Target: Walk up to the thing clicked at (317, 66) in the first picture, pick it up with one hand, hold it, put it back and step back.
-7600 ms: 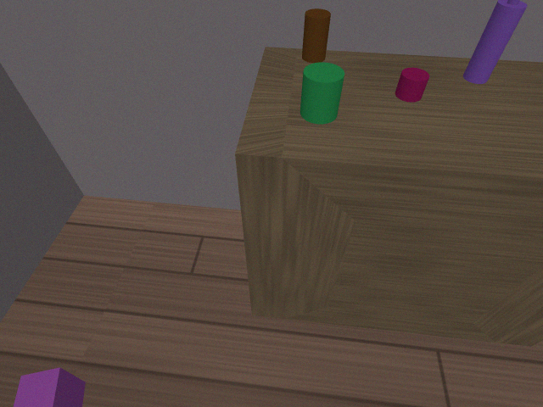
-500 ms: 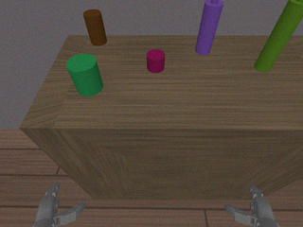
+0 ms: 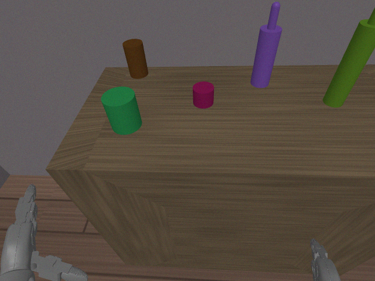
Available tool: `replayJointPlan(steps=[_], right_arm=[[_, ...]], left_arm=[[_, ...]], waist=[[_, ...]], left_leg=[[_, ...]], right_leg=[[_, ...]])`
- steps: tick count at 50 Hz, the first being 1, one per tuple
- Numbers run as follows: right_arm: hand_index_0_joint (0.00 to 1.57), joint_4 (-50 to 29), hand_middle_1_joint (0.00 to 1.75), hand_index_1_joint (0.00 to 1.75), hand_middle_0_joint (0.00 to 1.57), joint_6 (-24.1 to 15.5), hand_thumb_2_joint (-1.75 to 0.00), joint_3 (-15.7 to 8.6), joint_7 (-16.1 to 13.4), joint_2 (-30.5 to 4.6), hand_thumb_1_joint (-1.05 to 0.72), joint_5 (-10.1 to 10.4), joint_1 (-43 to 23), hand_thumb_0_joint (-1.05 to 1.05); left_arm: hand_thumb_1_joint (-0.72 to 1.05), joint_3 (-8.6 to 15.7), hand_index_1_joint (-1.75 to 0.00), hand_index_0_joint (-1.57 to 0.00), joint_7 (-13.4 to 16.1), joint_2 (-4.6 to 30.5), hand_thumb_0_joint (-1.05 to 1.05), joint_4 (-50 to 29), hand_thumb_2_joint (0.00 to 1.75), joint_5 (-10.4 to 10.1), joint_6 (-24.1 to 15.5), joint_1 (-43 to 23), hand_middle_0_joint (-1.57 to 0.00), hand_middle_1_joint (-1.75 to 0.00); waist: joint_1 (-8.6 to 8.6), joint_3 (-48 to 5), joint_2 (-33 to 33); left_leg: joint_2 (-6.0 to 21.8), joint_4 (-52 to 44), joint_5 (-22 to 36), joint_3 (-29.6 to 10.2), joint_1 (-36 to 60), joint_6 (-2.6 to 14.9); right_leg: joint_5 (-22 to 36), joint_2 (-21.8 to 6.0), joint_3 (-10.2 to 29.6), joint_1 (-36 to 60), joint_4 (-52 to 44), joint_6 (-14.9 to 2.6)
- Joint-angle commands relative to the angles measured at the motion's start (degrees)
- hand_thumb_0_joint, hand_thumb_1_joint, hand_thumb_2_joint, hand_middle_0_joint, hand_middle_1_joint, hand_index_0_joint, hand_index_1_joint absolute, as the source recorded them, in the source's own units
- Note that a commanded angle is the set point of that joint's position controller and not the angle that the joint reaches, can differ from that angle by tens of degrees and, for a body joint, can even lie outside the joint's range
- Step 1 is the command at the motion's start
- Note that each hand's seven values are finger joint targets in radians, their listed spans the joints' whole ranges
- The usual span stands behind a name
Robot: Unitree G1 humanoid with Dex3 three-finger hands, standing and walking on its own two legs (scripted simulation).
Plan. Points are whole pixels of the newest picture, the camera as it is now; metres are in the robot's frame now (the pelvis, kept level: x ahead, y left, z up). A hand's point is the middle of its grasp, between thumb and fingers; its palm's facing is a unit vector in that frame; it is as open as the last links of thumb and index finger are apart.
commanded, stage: rise first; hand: left
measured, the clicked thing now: (122, 111) +0.51 +0.21 +0.09
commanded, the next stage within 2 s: go down in 1.24 s
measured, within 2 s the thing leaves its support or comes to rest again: neither
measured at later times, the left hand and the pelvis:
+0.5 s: hand (22, 226) +0.17 +0.27 +0.14, palm faces +0.42 -0.78 -0.46, open 17.6 cm; pelvis -0.01 -0.01 +0.00, yaw +1 degrees
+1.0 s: hand out of the picture +0.17 +0.27 +0.20, palm faces +0.49 -0.75 -0.45, open 17.7 cm; pelvis -0.02 +0.00 +0.00, yaw +1 degrees
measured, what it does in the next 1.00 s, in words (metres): stands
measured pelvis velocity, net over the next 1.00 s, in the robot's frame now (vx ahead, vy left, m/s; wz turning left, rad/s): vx -0.02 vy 0.00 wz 0.02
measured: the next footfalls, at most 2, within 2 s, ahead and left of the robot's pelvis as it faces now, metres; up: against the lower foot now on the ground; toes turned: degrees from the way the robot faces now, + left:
none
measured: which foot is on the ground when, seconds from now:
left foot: down 0.00-1.00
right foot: down 0.00-1.00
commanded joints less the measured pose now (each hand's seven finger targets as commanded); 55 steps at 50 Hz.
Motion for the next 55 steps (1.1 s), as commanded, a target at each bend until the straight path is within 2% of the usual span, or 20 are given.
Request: replayJointPlan(steps=[1,3,14,16,17,20,25,26,28,33,35,38,40,42,45,47,49,52,54,55], right_arm=[[0.05,-7.3,0.05,0.05,0.05,-2.6,-0.01,-3.9,-0.3,-8.5,0.51,-0.5,-6.9,0.00],[0.05,-7.1,0.05,0.05,0.05,-2.9,-0.01,-4.0,-0.4,-8.6,0.52,-0.7,-6.1,0.00],[0.05,-3.3,0.05,0.05,0.05,-3.8,-0.02,-5.4,-0.6,-8.0,0.51,-0.8,-6.7,0.00],[0.05,-4.4,0.05,0.05,0.05,-4.1,-0.02,-3.7,-0.3,-6.4,0.52,-0.6,-8.0,0.00],[0.05,-3.7,0.05,0.05,0.05,-4.2,-0.02,-6.1,-0.6,-8.8,0.51,-0.7,-7.6,0.00],[0.05,-5.4,0.05,0.05,0.05,-4.5,-0.02,-4.2,-0.2,-7.0,0.52,-0.5,-7.8,0.00],[0.05,-2.6,0.05,0.05,0.05,-4.8,-0.02,-5.6,-0.4,-7.7,0.51,-0.5,-6.5,0.00],[0.05,-4.8,0.05,0.05,0.05,-5.2,-0.02,-6.5,-0.5,-9.7,0.53,-0.5,-8.5,0.00],[0.05,-3.1,0.05,0.05,0.05,-5.2,-0.02,-5.4,-0.2,-7.6,0.52,-0.4,-7.1,0.00],[0.05,-3.7,0.05,0.05,0.05,-5.4,-0.03,-6.0,-0.1,-7.7,0.52,-0.3,-6.8,0.00],[0.05,-6.3,0.05,0.05,0.05,-5.8,-0.03,-6.9,-0.1,-9.7,0.53,-0.1,-8.2,0.00],[0.05,-3.7,0.05,0.05,0.05,-5.5,-0.03,-5.7,0.2,-6.9,0.51,0.1,-6.8,0.00],[0.05,-6.9,0.05,0.05,0.05,-6.0,-0.04,-7.4,0.0,-10.1,0.52,-0.1,-7.1,0.00],[0.05,-4.5,0.05,0.05,0.05,-5.8,-0.04,-5.9,0.4,-7.5,0.52,0.1,-6.0,0.00],[0.05,-7.3,0.05,0.05,0.05,-6.3,-0.04,-7.7,0.2,-9.5,0.51,0.1,-6.8,0.00],[0.05,-4.6,0.05,0.05,0.05,-6.2,-0.05,-5.8,0.4,-6.6,0.51,0.2,-4.7,0.00],[0.05,-5.0,0.05,0.05,0.05,-6.4,-0.05,-8.1,0.2,-9.6,0.51,0.1,-6.0,0.00],[0.05,-6.2,0.05,0.05,0.05,-6.7,-0.05,-5.5,0.6,-6.6,0.51,0.1,-6.2,0.00],[0.05,-6.9,0.05,0.05,0.05,-6.8,-0.05,-8.7,0.0,-10.3,0.51,-0.1,-5.7,0.00],[0.05,-7.9,0.05,0.05,0.05,-6.9,-0.05,-7.3,0.2,-9.2,0.52,0.1,-6.7,0.00]], left_arm=[[-0.57,9.7,-0.04,-0.04,0.7,12.8,0.00,-15.1,0.00,-0.1,-4.9,-5.4,-0.04,-0.03],[-0.56,8.3,-0.04,-0.04,0.3,10.9,0.00,-16.5,0.00,0.0,-5.6,-3.0,-0.04,-0.04],[-0.57,14.0,-0.04,-0.04,0.0,14.4,0.00,-21.3,0.00,0.1,-9.9,-3.1,-0.05,-0.04],[-0.57,13.6,-0.04,-0.04,-0.3,13.6,0.00,-22.3,0.00,-0.1,-10.6,-4.0,-0.04,-0.04],[-0.58,14.4,-0.04,-0.04,-0.2,14.5,0.00,-21.9,0.00,-0.1,-10.8,-4.2,-0.05,-0.04],[-0.56,15.5,-0.04,-0.04,-0.4,15.0,0.00,-23.0,0.00,-0.2,-12.0,-5.2,-0.04,-0.04],[-0.57,16.7,-0.04,-0.04,-0.4,15.8,0.00,-23.4,0.01,-0.2,-13.2,-5.6,-0.04,-0.04],[-0.56,17.5,-0.04,-0.04,-0.3,16.8,0.00,-24.8,0.01,-0.3,-13.5,-7.0,-0.04,-0.04],[-0.56,17.0,-0.04,-0.04,-0.4,15.8,0.00,-24.6,0.01,-0.3,-14.0,-5.5,-0.04,-0.04],[-0.58,17.7,-0.05,-0.03,-0.4,16.3,0.00,-24.7,0.03,-0.3,-14.8,-6.8,-0.04,-0.04],[-0.58,17.9,-0.05,-0.03,-0.5,16.3,0.00,-25.4,0.03,-0.4,-15.1,-7.7,-0.04,-0.04],[-0.60,18.2,-0.05,-0.03,-0.4,16.3,0.00,-25.3,0.05,-0.5,-15.6,-7.8,-0.04,-0.04],[-0.59,19.3,-0.05,-0.03,-0.4,17.1,0.00,-26.0,0.05,-0.7,-15.9,-9.1,-0.04,-0.04],[-0.59,19.3,-0.05,-0.03,-0.4,17.1,0.00,-26.5,0.04,-0.6,-16.2,-9.4,-0.04,-0.04],[-0.61,19.7,-0.06,-0.03,-0.3,17.3,0.00,-26.5,0.06,-0.7,-16.5,-10.7,-0.05,-0.04],[-0.61,19.4,-0.06,-0.03,-0.4,17.0,0.00,-27.1,0.06,-0.7,-16.7,-11.1,-0.05,-0.04],[-0.61,20.1,-0.06,-0.03,-0.4,17.4,0.00,-26.2,0.07,-0.8,-16.7,-10.3,-0.05,-0.04],[-0.61,20.4,-0.06,-0.03,-0.5,17.4,0.00,-27.5,0.07,-0.8,-17.0,-12.8,-0.05,-0.04],[-0.61,21.3,-0.06,-0.03,-0.3,18.5,0.00,-26.1,0.08,-0.8,-17.0,-11.8,-0.05,-0.04],[-0.61,21.0,-0.06,-0.02,-0.3,18.2,0.00,-27.4,0.08,-1.0,-17.2,-12.8,-0.04,-0.04]], waist=[[0.74,-1.6,-0.7],[0.36,-2.3,-1.4],[1.04,-1.6,-0.6],[1.34,-0.9,-2.2],[0.62,-1.1,-1.6],[0.85,-1.9,-2.0],[0.77,-1.8,-0.9],[0.69,-2.2,-1.1],[1.27,-2.0,-0.4],[0.99,-2.4,-1.1],[0.86,-2.0,-1.6],[1.75,-1.3,-0.1],[0.92,-1.9,-2.4],[1.72,-0.8,0.9],[0.99,-2.0,-0.4],[1.24,-1.9,1.1],[1.28,-0.9,-0.1],[1.52,-2.1,0.8],[0.86,-3.0,-0.8],[1.35,-2.2,-0.9]], left_leg=[[0.0,-3.5,11.8,1.2,0.8,0.46],[-0.1,-3.3,11.6,1.1,1.6,0.66],[-0.9,-3.2,10.0,1.3,1.9,0.96],[-0.8,-3.5,9.0,1.1,1.4,1.00],[-0.9,-3.5,8.8,1.2,1.7,1.05],[-1.1,-3.4,8.7,1.1,1.8,1.24],[-1.2,-3.3,9.1,1.1,2.2,1.13],[-1.1,-3.5,8.9,0.8,2.3,1.10],[-1.2,-3.5,9.6,0.8,2.3,1.04],[-1.1,-3.3,10.9,0.8,2.6,1.01],[-0.8,-3.9,9.8,0.5,2.4,0.87],[-0.9,-4.2,10.0,0.5,1.8,0.72],[-0.7,-3.9,9.6,0.4,2.0,0.82],[-0.8,-4.5,8.3,0.5,1.4,0.64],[-0.7,-4.2,9.0,0.4,1.9,0.61],[-0.9,-4.3,8.8,0.6,2.0,0.67],[-0.9,-4.3,8.3,0.6,1.6,0.59],[-0.7,-4.3,8.2,0.4,1.6,0.60],[-0.9,-3.7,8.9,0.6,2.2,0.80],[-1.0,-3.9,9.1,0.5,1.9,0.74]], right_leg=[[10.9,0.8,-2.4,-1.3,-3.4,-1.17],[10.7,0.8,-2.4,-0.7,-3.5,-1.06],[9.5,0.0,-2.0,-1.4,-4.1,-0.62],[8.3,0.0,-2.3,-1.5,-4.4,-0.58],[8.6,-0.2,-2.0,-2.0,-4.4,-0.52],[8.6,-0.3,-2.0,-1.2,-4.5,-0.31],[9.3,-0.5,-2.0,-1.4,-4.3,-0.26],[8.8,-0.2,-2.1,-1.4,-4.3,-0.41],[9.3,-0.2,-2.3,-1.3,-4.0,-0.58],[10.7,-0.1,-2.3,-0.7,-3.7,-0.43],[9.4,0.4,-2.7,-0.8,-3.6,-0.72],[9.3,0.2,-2.6,-0.7,-3.7,-0.85],[9.0,0.5,-2.8,-0.4,-3.7,-0.69],[7.7,0.4,-2.8,-0.6,-3.8,-1.11],[8.4,0.5,-2.7,-0.4,-3.7,-0.90],[8.3,0.3,-2.6,-0.5,-3.8,-1.00],[7.6,0.4,-2.5,-1.1,-3.8,-0.90],[7.6,0.5,-2.6,-0.3,-3.7,-1.03],[8.6,0.2,-2.3,-0.4,-3.8,-0.65],[8.5,0.3,-2.5,-0.7,-3.9,-0.76]])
